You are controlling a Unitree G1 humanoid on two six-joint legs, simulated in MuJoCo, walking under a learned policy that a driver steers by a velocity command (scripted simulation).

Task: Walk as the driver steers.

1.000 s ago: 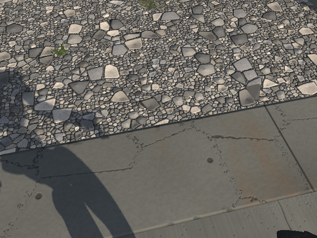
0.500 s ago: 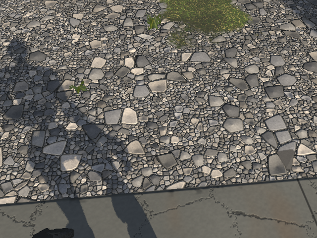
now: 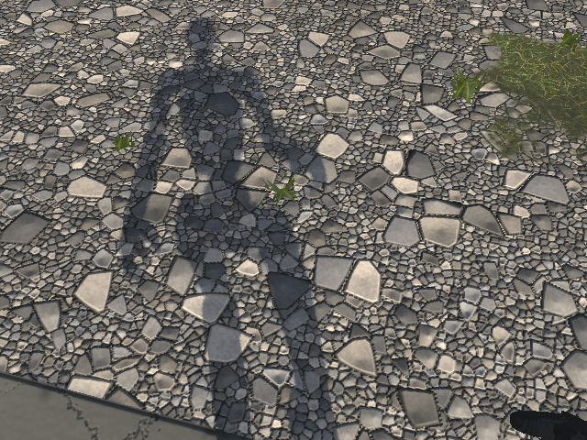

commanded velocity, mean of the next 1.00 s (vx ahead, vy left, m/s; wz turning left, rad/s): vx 0.50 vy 0.00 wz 0.35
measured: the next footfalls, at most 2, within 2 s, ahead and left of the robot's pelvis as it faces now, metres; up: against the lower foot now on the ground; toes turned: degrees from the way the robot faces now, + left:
right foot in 0.46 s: +0.48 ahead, -0.08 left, -0.02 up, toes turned +21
left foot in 0.98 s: +0.67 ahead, +0.27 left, -0.04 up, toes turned +18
